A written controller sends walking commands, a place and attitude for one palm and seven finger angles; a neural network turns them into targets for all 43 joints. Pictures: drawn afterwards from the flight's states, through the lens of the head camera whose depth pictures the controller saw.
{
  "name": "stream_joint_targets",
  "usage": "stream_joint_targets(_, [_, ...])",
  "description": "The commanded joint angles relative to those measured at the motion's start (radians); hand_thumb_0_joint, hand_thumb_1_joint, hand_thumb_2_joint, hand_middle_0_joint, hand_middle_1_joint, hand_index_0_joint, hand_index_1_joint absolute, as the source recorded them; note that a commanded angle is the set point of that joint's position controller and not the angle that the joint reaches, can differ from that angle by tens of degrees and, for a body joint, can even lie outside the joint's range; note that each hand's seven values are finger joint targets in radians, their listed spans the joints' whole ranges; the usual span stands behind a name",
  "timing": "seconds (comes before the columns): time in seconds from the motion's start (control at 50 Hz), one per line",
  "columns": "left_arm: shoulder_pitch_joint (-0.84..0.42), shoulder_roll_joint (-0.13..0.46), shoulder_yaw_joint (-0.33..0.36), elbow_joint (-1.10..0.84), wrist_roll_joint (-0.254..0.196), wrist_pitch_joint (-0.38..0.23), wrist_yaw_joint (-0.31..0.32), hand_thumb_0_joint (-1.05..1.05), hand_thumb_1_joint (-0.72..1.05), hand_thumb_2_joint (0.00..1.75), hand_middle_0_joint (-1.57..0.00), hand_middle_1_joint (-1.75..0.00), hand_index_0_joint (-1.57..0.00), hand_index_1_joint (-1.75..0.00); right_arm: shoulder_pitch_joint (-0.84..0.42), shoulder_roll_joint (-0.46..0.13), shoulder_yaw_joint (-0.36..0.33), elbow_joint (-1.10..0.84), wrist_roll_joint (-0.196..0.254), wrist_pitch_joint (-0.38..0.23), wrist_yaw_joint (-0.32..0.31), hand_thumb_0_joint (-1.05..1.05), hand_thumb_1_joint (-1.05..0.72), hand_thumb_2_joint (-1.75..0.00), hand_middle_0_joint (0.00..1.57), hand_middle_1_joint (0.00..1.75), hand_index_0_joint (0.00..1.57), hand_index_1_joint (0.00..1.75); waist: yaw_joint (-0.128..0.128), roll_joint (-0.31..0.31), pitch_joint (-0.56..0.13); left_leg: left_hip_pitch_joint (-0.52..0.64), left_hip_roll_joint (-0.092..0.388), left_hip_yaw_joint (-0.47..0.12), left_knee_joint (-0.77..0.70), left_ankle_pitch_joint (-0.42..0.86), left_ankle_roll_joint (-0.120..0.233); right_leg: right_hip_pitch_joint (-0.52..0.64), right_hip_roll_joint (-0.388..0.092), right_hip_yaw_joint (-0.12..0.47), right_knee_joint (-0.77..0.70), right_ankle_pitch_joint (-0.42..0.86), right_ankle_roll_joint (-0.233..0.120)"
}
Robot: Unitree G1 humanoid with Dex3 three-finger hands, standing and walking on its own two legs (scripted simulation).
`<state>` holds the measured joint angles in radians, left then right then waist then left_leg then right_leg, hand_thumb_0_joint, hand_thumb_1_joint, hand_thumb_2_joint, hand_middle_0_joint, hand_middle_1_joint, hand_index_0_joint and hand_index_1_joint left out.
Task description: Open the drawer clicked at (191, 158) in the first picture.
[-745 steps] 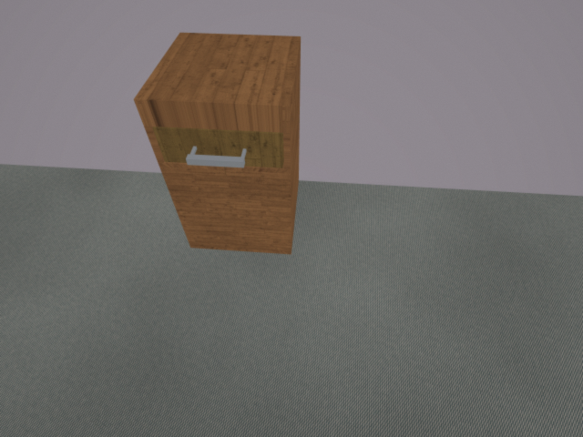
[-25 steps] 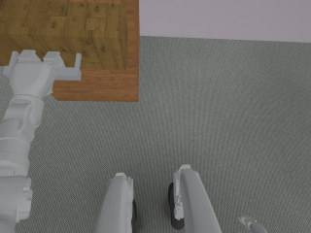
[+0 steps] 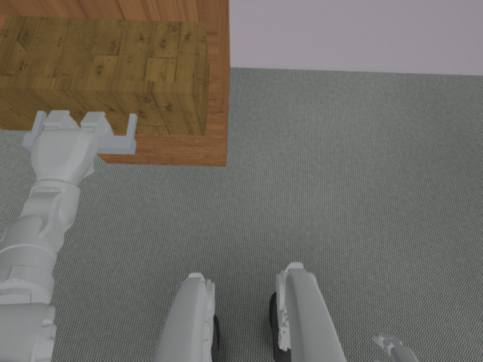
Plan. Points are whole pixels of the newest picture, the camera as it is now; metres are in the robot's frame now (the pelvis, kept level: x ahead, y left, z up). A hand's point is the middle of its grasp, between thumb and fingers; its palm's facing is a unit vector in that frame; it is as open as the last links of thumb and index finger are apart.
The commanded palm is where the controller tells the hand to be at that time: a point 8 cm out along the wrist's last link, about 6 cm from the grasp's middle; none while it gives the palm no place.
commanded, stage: pull the drawer open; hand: left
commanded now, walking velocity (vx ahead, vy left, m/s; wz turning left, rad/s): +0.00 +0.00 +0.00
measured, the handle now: (84, 131) +0.48 +0.28 -0.02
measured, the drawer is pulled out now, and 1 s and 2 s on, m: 0.14 0.22 0.30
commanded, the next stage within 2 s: none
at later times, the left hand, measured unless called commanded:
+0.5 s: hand (80, 184) +0.39 +0.28 -0.05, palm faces -0.04 -0.04 -1.00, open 5.4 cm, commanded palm +0.37 +0.28 -0.01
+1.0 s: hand (75, 209) +0.35 +0.28 -0.05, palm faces -0.03 -0.04 -1.00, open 5.4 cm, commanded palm +0.32 +0.29 -0.01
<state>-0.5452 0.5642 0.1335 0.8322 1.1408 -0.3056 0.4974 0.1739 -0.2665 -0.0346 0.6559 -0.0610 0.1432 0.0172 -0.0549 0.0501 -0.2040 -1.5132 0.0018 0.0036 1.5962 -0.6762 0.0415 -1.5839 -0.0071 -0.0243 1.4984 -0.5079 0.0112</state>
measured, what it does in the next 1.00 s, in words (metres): stands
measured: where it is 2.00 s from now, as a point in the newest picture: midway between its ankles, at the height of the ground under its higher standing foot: (245, 352)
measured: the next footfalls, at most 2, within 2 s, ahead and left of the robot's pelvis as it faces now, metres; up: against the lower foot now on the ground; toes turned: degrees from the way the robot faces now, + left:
none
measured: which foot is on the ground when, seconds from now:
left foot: down 0.00-1.00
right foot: down 0.00-1.00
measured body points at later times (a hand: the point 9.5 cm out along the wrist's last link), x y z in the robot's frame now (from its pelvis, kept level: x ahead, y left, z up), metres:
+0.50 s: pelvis +0.00 +0.00 +0.00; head +0.18 +0.00 +0.42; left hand +0.39 +0.28 +0.01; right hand +0.12 -0.27 -0.14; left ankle +0.02 +0.10 -0.54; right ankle +0.08 -0.13 -0.54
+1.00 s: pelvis +0.00 -0.01 +0.00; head +0.16 -0.01 +0.42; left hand +0.35 +0.28 +0.01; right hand +0.14 -0.27 -0.14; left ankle +0.02 +0.10 -0.54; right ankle +0.08 -0.13 -0.54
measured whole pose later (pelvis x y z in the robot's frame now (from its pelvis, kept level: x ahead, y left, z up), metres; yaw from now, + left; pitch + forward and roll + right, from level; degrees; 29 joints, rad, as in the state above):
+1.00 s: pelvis +0.00 -0.01 +0.00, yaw +1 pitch +32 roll -1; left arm -0.24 0.50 0.16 0.62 1.13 -0.33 0.56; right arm 0.12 -0.26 -0.05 0.65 -0.06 0.13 0.01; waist -0.01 0.03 -0.21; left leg -1.45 0.00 0.01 1.58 -0.68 0.03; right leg -1.54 0.00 -0.01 1.51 -0.52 0.00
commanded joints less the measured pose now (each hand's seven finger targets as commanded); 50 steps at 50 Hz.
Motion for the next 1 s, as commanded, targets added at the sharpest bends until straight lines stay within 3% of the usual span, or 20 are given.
stream_joint_targets(0.0, [-0.139,0.263,0.099,-0.081,-0.023,0.008,0.028,0.00,0.90,0.90,-0.40,-1.35,-0.40,-1.35,0.128,-0.165,-0.052,-0.052,-0.003,-0.021,-0.016,0.00,-0.90,-0.90,0.20,0.30,0.20,0.30,0.007,-0.013,-0.482,0.234,-0.015,-0.022,-0.226,0.320,0.005,0.429,0.037,-0.011,-0.141,0.170,-0.054])
stream_joint_targets(0.02, [-0.149,0.247,0.084,-0.090,-0.023,0.008,0.030,0.00,0.90,0.90,-0.40,-1.35,-0.40,-1.35,0.125,-0.162,-0.053,-0.053,-0.002,-0.022,-0.016,0.00,-0.90,-0.90,0.20,0.30,0.20,0.30,-0.001,-0.013,-0.478,0.237,-0.015,-0.021,-0.225,0.317,0.006,0.425,0.038,-0.010,-0.145,0.168,-0.054])
stream_joint_targets(0.08, [-0.109,0.255,0.105,-0.118,-0.016,0.009,0.035,0.00,0.90,0.90,-0.40,-1.35,-0.40,-1.35,0.118,-0.164,-0.054,-0.060,-0.003,-0.018,-0.013,0.00,-0.90,-0.90,0.20,0.30,0.20,0.30,0.025,0.033,-0.513,0.285,-0.014,-0.027,-0.238,0.356,-0.001,0.422,0.037,-0.013,-0.130,0.189,-0.062])
stream_joint_targets(0.14, [-0.073,0.217,0.090,-0.140,-0.021,0.014,0.041,0.00,0.90,0.90,-0.40,-1.35,-0.40,-1.35,0.114,-0.160,-0.061,-0.065,-0.001,-0.014,-0.011,0.00,-0.90,-0.90,0.20,0.30,0.20,0.30,0.024,0.020,-0.523,0.306,-0.014,-0.026,-0.237,0.372,-0.002,0.421,0.036,-0.016,-0.134,0.203,-0.058])
stream_joint_targets(0.26, [-0.013,0.215,0.103,-0.157,-0.031,0.015,0.042,0.00,0.90,0.90,-0.40,-1.35,-0.40,-1.35,0.103,-0.154,-0.063,-0.067,0.000,-0.016,-0.013,0.00,-0.90,-0.90,0.20,0.30,0.20,0.30,0.032,-0.027,-0.518,0.277,-0.018,-0.015,-0.235,0.361,0.003,0.474,0.037,-0.005,-0.143,0.222,-0.054])
stream_joint_targets(0.28, [-0.010,0.231,0.119,-0.172,-0.030,0.010,0.042,0.00,0.90,0.90,-0.40,-1.35,-0.40,-1.35,0.100,-0.156,-0.061,-0.067,-0.002,-0.015,-0.016,0.00,-0.90,-0.90,0.20,0.30,0.20,0.30,0.036,-0.017,-0.521,0.289,-0.015,-0.020,-0.239,0.372,0.001,0.467,0.038,-0.005,-0.138,0.227,-0.057])
stream_joint_targets(0.38, [0.021,0.202,0.109,-0.210,-0.028,-0.002,0.053,0.00,0.90,0.90,-0.40,-1.35,-0.40,-1.35,0.087,-0.151,-0.063,-0.070,-0.003,-0.016,-0.015,0.00,-0.90,-0.90,0.20,0.30,0.20,0.30,0.039,0.012,-0.500,0.314,-0.014,-0.023,-0.249,0.381,-0.003,0.444,0.037,-0.009,-0.138,0.219,-0.060])
stream_joint_targets(0.46, [0.060,0.199,0.119,-0.213,-0.029,-0.007,0.066,0.00,0.90,0.90,-0.40,-1.35,-0.40,-1.35,0.076,-0.147,-0.065,-0.070,-0.003,-0.018,-0.016,0.00,-0.90,-0.90,0.20,0.30,0.20,0.30,0.041,-0.039,-0.486,0.279,-0.017,-0.014,-0.237,0.355,0.001,0.467,0.039,-0.001,-0.146,0.212,-0.056])
stream_joint_targets(0.5, [0.073,0.195,0.121,-0.212,-0.030,-0.007,0.069,0.00,0.90,0.90,-0.40,-1.35,-0.40,-1.35,0.075,-0.149,-0.064,-0.068,-0.005,-0.018,-0.014,0.00,-0.90,-0.90,0.20,0.30,0.20,0.30,0.045,-0.012,-0.485,0.288,-0.018,-0.015,-0.239,0.357,-0.001,0.452,0.038,-0.005,-0.139,0.206,-0.058])
stream_joint_targets(0.62, [0.110,0.191,0.125,-0.225,-0.024,-0.005,0.082,0.00,0.90,0.90,-0.40,-1.35,-0.40,-1.35,0.056,-0.147,-0.065,-0.072,-0.005,-0.021,-0.013,0.00,-0.90,-0.90,0.20,0.30,0.20,0.30,0.053,-0.008,-0.471,0.279,-0.021,-0.010,-0.238,0.331,-0.001,0.443,0.038,-0.002,-0.143,0.177,-0.059])
stream_joint_targets(0.7, [0.163,0.196,0.142,-0.274,-0.025,-0.001,0.090,0.00,0.90,0.90,-0.40,-1.35,-0.40,-1.35,0.049,-0.145,-0.067,-0.082,-0.006,-0.017,-0.012,0.00,-0.90,-0.90,0.20,0.30,0.20,0.30,0.069,-0.003,-0.510,0.303,-0.022,-0.012,-0.245,0.359,-0.004,0.468,0.038,0.000,-0.137,0.203,-0.061])
stream_joint_targets(0.72, [0.175,0.163,0.121,-0.275,-0.030,0.004,0.091,0.00,0.90,0.90,-0.40,-1.35,-0.40,-1.35,0.045,-0.142,-0.070,-0.085,-0.003,-0.019,-0.011,0.00,-0.90,-0.90,0.20,0.30,0.20,0.30,0.061,-0.014,-0.500,0.308,-0.022,-0.012,-0.244,0.353,-0.003,0.460,0.040,-0.001,-0.145,0.200,-0.059])
stream_joint_targets(0.88, [0.234,0.192,0.156,-0.291,-0.048,0.004,0.084,0.00,0.90,0.90,-0.40,-1.35,-0.40,-1.35,0.022,-0.140,-0.064,-0.083,-0.003,-0.033,-0.018,0.00,-0.90,-0.90,0.20,0.30,0.20,0.30,0.068,-0.053,-0.458,0.256,-0.022,-0.004,-0.238,0.306,0.001,0.477,0.041,0.010,-0.154,0.166,-0.057])
stream_joint_targets(0.94, [0.235,0.181,0.144,-0.300,-0.040,-0.005,0.086,0.00,0.90,0.90,-0.40,-1.35,-0.40,-1.35,0.016,-0.136,-0.063,-0.081,-0.002,-0.037,-0.020,0.00,-0.90,-0.90,0.20,0.30,0.20,0.30,0.068,-0.025,-0.446,0.256,-0.025,-0.001,-0.235,0.294,-0.002,0.455,0.039,0.010,-0.152,0.146,-0.057])
stream_joint_targets(0.98, [0.267,0.186,0.160,-0.297,-0.044,-0.005,0.088,0.00,0.90,0.90,-0.40,-1.35,-0.40,-1.35,0.012,-0.137,-0.063,-0.083,-0.003,-0.040,-0.019,0.00,-0.90,-0.90,0.20,0.30,0.20,0.30,0.073,-0.043,-0.436,0.251,-0.024,-0.003,-0.235,0.292,0.000,0.455,0.041,0.010,-0.152,0.142,-0.058])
